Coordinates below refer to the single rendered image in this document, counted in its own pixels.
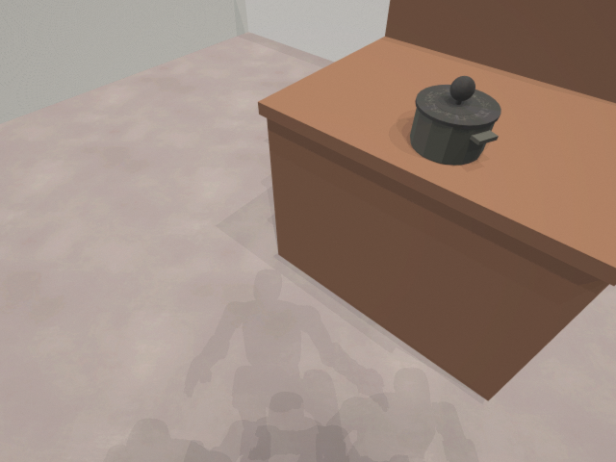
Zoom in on pot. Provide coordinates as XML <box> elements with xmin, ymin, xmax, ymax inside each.
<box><xmin>410</xmin><ymin>109</ymin><xmax>498</xmax><ymax>166</ymax></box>

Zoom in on lid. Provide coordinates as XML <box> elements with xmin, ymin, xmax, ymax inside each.
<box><xmin>415</xmin><ymin>85</ymin><xmax>501</xmax><ymax>129</ymax></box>

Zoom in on table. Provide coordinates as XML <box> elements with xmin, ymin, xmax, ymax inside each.
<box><xmin>258</xmin><ymin>0</ymin><xmax>616</xmax><ymax>401</ymax></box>

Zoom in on knob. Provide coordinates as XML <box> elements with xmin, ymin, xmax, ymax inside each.
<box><xmin>450</xmin><ymin>76</ymin><xmax>475</xmax><ymax>101</ymax></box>

